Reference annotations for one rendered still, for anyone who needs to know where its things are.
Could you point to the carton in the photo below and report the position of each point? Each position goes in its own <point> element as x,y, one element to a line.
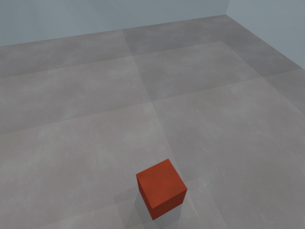
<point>161,188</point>

